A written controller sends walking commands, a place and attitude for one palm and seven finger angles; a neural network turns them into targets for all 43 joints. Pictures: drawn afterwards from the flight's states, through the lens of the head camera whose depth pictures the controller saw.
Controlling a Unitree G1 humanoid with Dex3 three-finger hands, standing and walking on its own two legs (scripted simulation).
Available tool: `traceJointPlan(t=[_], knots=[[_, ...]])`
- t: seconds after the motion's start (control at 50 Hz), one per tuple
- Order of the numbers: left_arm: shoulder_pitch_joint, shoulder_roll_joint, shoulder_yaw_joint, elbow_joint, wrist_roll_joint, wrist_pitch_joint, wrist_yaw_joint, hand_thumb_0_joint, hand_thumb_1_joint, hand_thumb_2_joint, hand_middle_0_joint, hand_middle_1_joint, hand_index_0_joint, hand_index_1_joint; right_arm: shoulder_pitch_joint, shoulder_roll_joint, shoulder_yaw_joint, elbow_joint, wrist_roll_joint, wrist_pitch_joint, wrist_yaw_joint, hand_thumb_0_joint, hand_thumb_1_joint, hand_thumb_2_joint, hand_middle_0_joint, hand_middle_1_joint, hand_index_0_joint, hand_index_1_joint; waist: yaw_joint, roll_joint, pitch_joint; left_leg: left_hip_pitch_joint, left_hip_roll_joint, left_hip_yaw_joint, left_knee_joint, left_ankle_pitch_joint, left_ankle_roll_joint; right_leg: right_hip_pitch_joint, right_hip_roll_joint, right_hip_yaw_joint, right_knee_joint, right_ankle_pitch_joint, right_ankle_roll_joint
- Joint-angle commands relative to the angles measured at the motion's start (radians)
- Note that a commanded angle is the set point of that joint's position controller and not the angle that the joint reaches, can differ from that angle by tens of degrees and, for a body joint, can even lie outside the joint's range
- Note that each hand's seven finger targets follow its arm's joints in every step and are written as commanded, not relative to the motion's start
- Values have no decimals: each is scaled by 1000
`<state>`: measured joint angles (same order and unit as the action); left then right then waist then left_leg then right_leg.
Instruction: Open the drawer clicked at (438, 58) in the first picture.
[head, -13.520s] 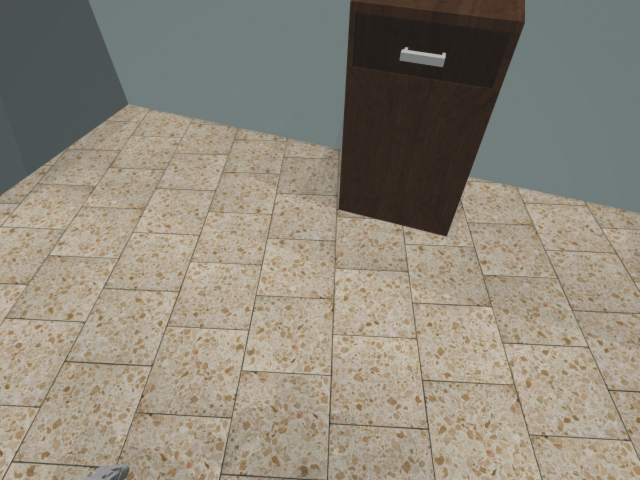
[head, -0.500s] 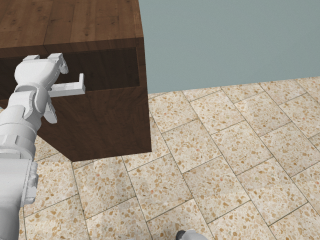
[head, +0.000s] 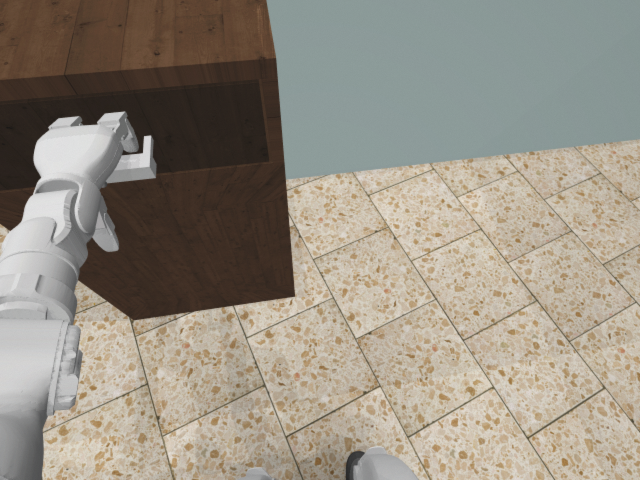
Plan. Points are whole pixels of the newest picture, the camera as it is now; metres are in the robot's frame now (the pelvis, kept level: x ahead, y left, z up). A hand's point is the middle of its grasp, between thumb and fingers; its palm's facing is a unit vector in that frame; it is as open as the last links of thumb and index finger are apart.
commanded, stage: lower the fingers behind the handle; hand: left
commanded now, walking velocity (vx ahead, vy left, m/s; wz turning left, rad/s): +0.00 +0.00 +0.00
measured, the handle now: (104, 158) +0.55 +0.27 +0.02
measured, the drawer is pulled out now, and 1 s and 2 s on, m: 0.00 0.00 0.01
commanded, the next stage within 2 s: close the thumb around the handle in 0.92 s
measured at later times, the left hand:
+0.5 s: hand (111, 196) +0.50 +0.26 +0.00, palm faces -0.10 -0.03 -0.99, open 13.8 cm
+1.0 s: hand (103, 197) +0.50 +0.27 +0.00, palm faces -0.09 -0.03 -1.00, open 13.8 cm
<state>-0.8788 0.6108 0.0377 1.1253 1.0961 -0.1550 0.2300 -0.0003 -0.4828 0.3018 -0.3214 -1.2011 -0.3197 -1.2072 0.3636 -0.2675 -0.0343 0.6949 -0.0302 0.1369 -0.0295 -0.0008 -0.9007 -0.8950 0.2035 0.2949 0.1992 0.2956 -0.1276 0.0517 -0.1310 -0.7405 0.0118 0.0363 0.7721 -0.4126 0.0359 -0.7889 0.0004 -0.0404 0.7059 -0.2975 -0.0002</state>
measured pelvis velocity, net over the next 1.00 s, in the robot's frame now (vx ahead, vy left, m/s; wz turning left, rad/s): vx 0.00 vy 0.01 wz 0.00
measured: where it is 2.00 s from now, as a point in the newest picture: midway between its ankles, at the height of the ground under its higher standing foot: outside the picture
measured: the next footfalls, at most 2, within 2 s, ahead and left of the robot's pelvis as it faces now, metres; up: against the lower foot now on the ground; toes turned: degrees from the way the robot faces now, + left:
none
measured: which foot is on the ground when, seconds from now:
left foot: down 0.00-1.00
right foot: down 0.00-1.00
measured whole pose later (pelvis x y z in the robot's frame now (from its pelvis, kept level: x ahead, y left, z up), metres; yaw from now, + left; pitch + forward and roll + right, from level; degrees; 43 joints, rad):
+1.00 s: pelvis +0.00 +0.01 -0.02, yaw +0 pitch +25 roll -3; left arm -0.88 0.62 0.04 1.13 1.10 -0.14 0.30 0.00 -0.48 0.30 -0.30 -1.20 -0.32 -1.20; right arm 0.36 -0.27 -0.03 0.71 -0.05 0.14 -0.01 0.00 -0.90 -0.89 0.20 0.29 0.20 0.30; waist -0.13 0.06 -0.15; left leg -0.88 0.01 0.02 0.91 -0.47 0.05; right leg -0.91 0.00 -0.05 0.81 -0.34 0.01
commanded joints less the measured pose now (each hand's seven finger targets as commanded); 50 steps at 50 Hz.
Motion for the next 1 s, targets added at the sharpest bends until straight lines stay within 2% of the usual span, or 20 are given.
traceJointPlan(t=[0.0,0.02,0.04,0.1,0.16,0.24,0.3,0.42,0.46,0.52,0.56,0.62,0.64,0.76,0.82,0.86,0.88,0.92,0.96,0.98], knots=[[-402,315,88,-191,-8,-28,74,0,-500,300,-300,-1200,-300,-1200,163,-180,-64,-28,-7,-13,-14,0,-900,-900,200,300,200,300,-1,39,-424,182,-25,-41,-24,479,6,264,37,12,4,318,-30],[-391,306,85,-184,-6,-23,84,0,-500,300,-300,-1200,-300,-1200,162,-181,-65,-27,-7,-15,-11,0,-900,-900,200,300,200,300,1,53,-420,181,-26,-41,-18,472,4,244,38,10,8,303,-31],[-415,285,64,-177,-1,-17,95,0,-500,300,-300,-1200,-300,-1200,166,-181,-67,-24,-7,-17,-10,0,-900,-900,200,300,200,300,-14,48,-419,184,-24,-46,-12,464,3,221,40,8,11,291,-30],[-434,290,72,-173,0,-3,116,0,-500,300,-300,-1200,-300,-1200,180,-185,-72,-13,-11,-21,-4,0,-900,-900,200,300,200,300,-17,58,-478,208,-22,-52,7,490,1,211,41,7,23,296,-29],[-492,260,43,-180,-2,7,116,0,-500,300,-300,-1200,-300,-1200,190,-185,-73,-1,-13,-24,-5,0,-900,-900,200,300,200,300,-41,73,-484,224,-19,-58,18,501,-1,185,43,5,24,297,-28],[-476,270,49,-155,-5,12,106,0,-500,300,-300,-1200,-300,-1200,196,-188,-69,6,-12,-23,-5,0,-900,-900,200,300,200,300,-38,65,-471,214,-18,-65,24,493,-2,168,44,1,30,279,-28],[-459,297,72,-175,2,4,108,0,-500,300,-300,-1200,-300,-1200,193,-188,-65,4,-17,-21,-4,0,-900,-900,200,300,200,300,-20,108,-498,215,-17,-65,35,533,-5,171,43,1,49,301,-32],[-405,294,76,-139,2,24,118,0,-500,300,-300,-1200,-300,-1200,188,-191,-60,2,-20,-13,4,0,-900,-900,200,300,200,300,-18,73,-463,150,-16,-54,50,512,0,174,44,1,64,315,-29],[-411,314,90,-144,2,21,117,0,-500,300,-300,-1200,-300,-1200,184,-194,-61,1,-19,-12,3,0,-900,-900,200,300,200,300,-22,49,-474,137,-18,-52,57,493,5,181,44,4,66,315,-28],[-387,352,112,-155,0,14,113,0,-500,300,-300,-1200,-300,-1200,188,-197,-59,-4,-19,-10,1,0,-900,-900,200,300,200,300,-8,53,-503,120,-21,-52,63,484,6,203,41,8,80,325,-27],[-393,315,89,-154,-4,16,108,0,-500,300,-300,-1200,-300,-1200,190,-192,-63,-3,-18,-10,2,0,-900,-900,200,300,200,300,-20,62,-506,142,-17,-52,69,511,5,184,44,5,80,330,-27],[-391,312,86,-183,-6,11,102,0,-500,300,-300,-1200,-300,-1200,194,-192,-65,-4,-16,-11,1,0,-900,-900,200,300,200,300,-12,93,-519,176,-12,-59,69,543,-1,170,45,2,79,324,-27],[-380,282,70,-175,-9,11,100,0,-500,300,-300,-1200,-300,-1200,196,-189,-68,-3,-15,-11,3,0,-900,-900,200,300,200,300,-17,84,-509,187,-10,-62,70,552,-2,159,47,-2,75,319,-26],[-377,246,61,-183,-17,2,101,0,-500,300,-300,-1200,-300,-1200,199,-187,-72,6,-17,-10,6,0,-900,-900,200,300,200,300,-22,75,-490,220,-1,-72,74,601,-7,126,50,-8,70,311,-26],[-375,278,68,-141,-11,15,103,0,-500,300,-300,-1200,-300,-1200,193,-191,-63,8,-15,-6,4,0,-900,-900,200,300,200,300,-24,51,-437,150,-12,-61,64,503,0,138,48,-5,68,289,-27],[-389,301,82,-153,-9,15,105,0,-500,300,-300,-1200,-300,-1200,188,-194,-60,3,-16,-5,5,0,-900,-900,200,300,200,300,-13,77,-455,153,-14,-62,63,511,-1,145,46,-2,73,292,-32],[-406,302,79,-171,-4,12,107,0,-500,300,-300,-1200,-300,-1200,194,-191,-62,1,-17,-6,4,0,-900,-900,200,300,200,300,-21,82,-481,174,-11,-67,67,534,-2,144,46,-5,77,303,-30],[-374,273,67,-168,-7,16,104,0,-500,300,-300,-1200,-300,-1200,193,-189,-64,-2,-17,-7,7,0,-900,-900,200,300,200,300,-13,98,-489,196,-8,-70,70,572,-9,135,47,-9,78,302,-30],[-401,251,52,-162,-12,14,101,0,-500,300,-300,-1200,-300,-1200,199,-187,-67,1,-16,-8,6,0,-900,-900,200,300,200,300,-34,68,-472,196,-5,-73,74,568,-7,126,49,-9,72,302,-27],[-403,273,65,-175,-11,12,101,0,-500,300,-300,-1200,-300,-1200,202,-190,-67,1,-16,-8,5,0,-900,-900,200,300,200,300,-26,83,-487,202,-5,-72,74,578,-7,132,48,-6,75,311,-27]])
